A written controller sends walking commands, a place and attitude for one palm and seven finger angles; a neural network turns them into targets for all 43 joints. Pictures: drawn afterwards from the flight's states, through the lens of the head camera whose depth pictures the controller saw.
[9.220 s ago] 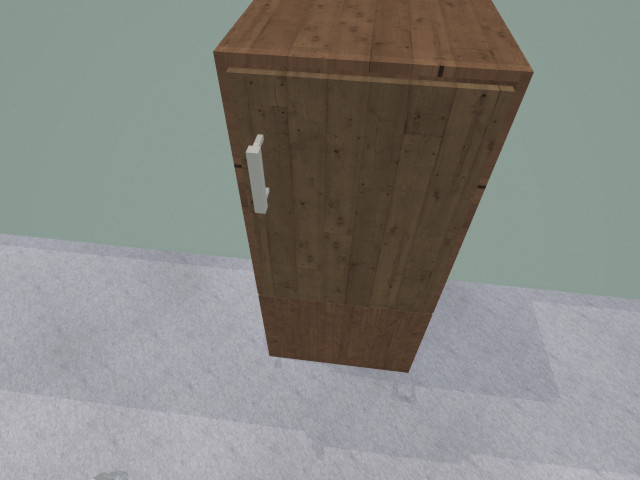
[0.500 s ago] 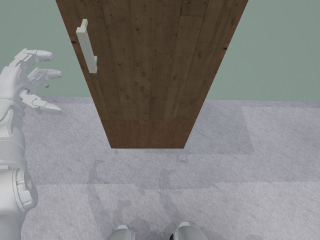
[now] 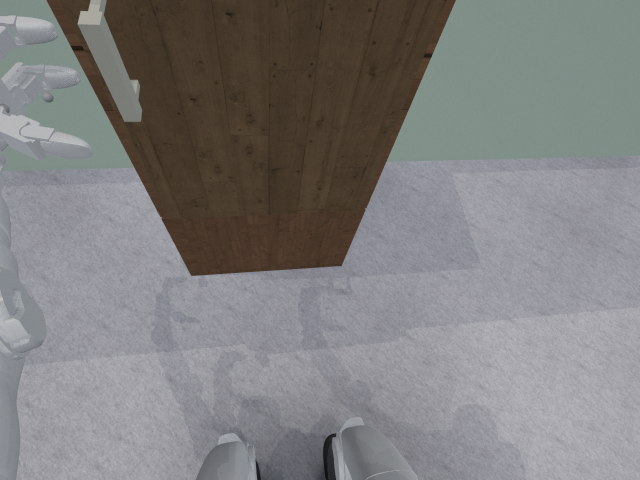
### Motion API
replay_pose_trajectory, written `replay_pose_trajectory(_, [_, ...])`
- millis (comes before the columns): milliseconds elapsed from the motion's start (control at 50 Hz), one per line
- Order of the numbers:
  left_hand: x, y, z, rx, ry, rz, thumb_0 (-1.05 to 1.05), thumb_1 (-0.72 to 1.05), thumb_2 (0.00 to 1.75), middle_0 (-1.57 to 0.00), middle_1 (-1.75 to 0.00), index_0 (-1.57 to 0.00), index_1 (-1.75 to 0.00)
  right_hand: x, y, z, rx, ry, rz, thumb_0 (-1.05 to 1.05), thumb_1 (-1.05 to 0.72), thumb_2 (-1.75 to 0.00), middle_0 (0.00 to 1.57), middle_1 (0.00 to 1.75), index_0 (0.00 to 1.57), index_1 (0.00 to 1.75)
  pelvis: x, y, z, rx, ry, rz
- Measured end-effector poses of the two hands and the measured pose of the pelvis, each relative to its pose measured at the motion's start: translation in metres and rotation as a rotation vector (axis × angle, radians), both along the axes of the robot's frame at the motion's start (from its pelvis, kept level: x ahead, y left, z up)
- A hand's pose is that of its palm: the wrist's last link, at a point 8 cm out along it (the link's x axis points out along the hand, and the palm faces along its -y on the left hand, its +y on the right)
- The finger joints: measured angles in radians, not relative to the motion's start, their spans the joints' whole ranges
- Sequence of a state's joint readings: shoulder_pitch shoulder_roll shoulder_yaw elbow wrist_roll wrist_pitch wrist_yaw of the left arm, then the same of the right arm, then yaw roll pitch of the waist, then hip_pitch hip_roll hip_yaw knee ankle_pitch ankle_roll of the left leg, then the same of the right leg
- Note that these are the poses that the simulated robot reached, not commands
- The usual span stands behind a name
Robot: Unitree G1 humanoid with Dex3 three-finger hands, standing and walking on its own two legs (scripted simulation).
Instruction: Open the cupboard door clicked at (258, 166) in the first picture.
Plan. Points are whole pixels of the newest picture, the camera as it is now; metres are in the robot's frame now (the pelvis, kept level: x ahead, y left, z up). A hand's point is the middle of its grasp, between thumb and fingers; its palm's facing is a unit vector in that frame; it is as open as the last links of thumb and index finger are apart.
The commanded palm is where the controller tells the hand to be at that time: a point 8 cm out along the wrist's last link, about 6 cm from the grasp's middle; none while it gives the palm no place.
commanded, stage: move the hooked fingers beside the handle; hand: left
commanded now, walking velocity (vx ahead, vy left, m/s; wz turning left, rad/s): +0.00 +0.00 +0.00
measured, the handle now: (116, 61) +0.59 +0.18 +0.10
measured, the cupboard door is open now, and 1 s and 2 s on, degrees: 0 0 0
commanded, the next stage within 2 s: slide the fingers in behind the handle in 0.82 s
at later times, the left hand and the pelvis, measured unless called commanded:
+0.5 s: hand (40, 95) +0.53 +0.25 +0.11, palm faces -0.01 -1.00 -0.02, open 14.0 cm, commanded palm +0.52 +0.29 +0.10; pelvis +0.02 +0.00 +0.00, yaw -1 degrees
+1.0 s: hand (40, 100) +0.53 +0.25 +0.10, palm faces -0.02 -1.00 +0.00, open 14.0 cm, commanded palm +0.52 +0.29 +0.10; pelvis +0.01 +0.01 +0.00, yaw -1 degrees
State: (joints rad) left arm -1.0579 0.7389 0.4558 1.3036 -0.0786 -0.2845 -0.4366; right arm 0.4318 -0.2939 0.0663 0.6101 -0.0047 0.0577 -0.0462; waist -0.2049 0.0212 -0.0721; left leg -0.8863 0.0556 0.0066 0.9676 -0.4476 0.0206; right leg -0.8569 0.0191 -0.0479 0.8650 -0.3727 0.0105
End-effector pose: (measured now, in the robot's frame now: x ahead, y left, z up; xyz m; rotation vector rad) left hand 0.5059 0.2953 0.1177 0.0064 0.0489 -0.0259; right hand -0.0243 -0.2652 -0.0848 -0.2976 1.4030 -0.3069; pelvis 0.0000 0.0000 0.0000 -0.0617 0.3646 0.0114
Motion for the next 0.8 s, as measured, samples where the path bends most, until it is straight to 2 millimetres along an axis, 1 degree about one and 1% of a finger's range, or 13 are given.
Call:
replay_pose_trajectory(140, [0.018, -0.006, -0.002, 0.002, 0.002, 0.002, -0.01, -0.50, 0.30, -0.30, -1.20, -0.30, -1.20, -0.015, 0.005, 0.003, 0.003, 0.053, -0.031, 0.00, -0.91, -0.90, 0.20, 0.30, 0.20, 0.30, 0.004, 0.001, -0.001, -0.004, 0.025, -0.010])
replay_pose_trajectory(200, [0.020, -0.007, -0.005, 0.010, 0.000, 0.001, -0.01, -0.50, 0.30, -0.30, -1.20, -0.30, -1.20, -0.019, 0.007, 0.004, 0.011, 0.067, -0.047, 0.00, -0.91, -0.90, 0.20, 0.30, 0.20, 0.30, 0.007, 0.001, 0.000, -0.003, 0.031, -0.018])
replay_pose_trajectory(260, [0.018, -0.006, -0.008, 0.007, 0.000, 0.005, -0.01, -0.50, 0.30, -0.30, -1.20, -0.30, -1.20, -0.018, 0.010, 0.005, 0.023, 0.074, -0.058, 0.00, -0.91, -0.90, 0.20, 0.30, 0.20, 0.30, 0.010, 0.001, 0.001, -0.002, 0.029, -0.024])
replay_pose_trajectory(380, [0.012, 0.003, -0.012, 0.002, 0.013, 0.025, -0.01, -0.50, 0.30, -0.30, -1.20, -0.30, -1.20, -0.007, 0.010, 0.004, 0.030, 0.059, -0.052, 0.00, -0.91, -0.90, 0.20, 0.30, 0.20, 0.30, 0.014, 0.001, 0.003, -0.005, 0.019, -0.021])
replay_pose_trajectory(460, [0.009, 0.010, -0.009, 0.014, -0.003, 0.028, -0.01, -0.50, 0.30, -0.30, -1.20, -0.30, -1.20, 0.006, 0.007, 0.004, 0.020, 0.038, -0.032, 0.00, -0.91, -0.90, 0.20, 0.30, 0.20, 0.30, 0.015, 0.001, 0.003, -0.008, 0.018, -0.012])
replay_pose_trajectory(540, [0.005, 0.010, -0.004, 0.002, -0.021, 0.011, -0.01, -0.50, 0.30, -0.30, -1.20, -0.30, -1.20, 0.019, 0.004, 0.003, 0.015, 0.017, -0.010, 0.00, -0.91, -0.90, 0.20, 0.30, 0.20, 0.30, 0.016, 0.002, 0.003, -0.009, 0.013, -0.006])
replay_pose_trajectory(640, [0.002, 0.007, -0.010, -0.008, 0.012, 0.001, -0.01, -0.50, 0.30, -0.30, -1.20, -0.30, -1.20, 0.033, 0.002, 0.002, 0.009, -0.018, 0.019, 0.00, -0.91, -0.90, 0.20, 0.30, 0.20, 0.30, 0.015, 0.003, 0.003, -0.010, 0.008, 0.002])
replay_pose_trajectory(720, [0.002, 0.006, -0.013, -0.003, 0.001, 0.011, -0.01, -0.50, 0.30, -0.30, -1.20, -0.30, -1.20, 0.039, 0.001, 0.001, 0.002, -0.040, 0.029, 0.00, -0.91, -0.90, 0.20, 0.30, 0.20, 0.30, 0.012, 0.003, 0.001, -0.010, 0.010, 0.003])
replay_pose_trajectory(800, [0.004, 0.007, -0.013, -0.008, -0.006, 0.016, -0.01, -0.50, 0.30, -0.30, -1.20, -0.30, -1.20, 0.036, 0.002, -0.001, 0.000, -0.042, 0.025, 0.00, -0.91, -0.90, 0.20, 0.30, 0.20, 0.30, 0.009, 0.003, -0.001, -0.011, 0.012, 0.002])
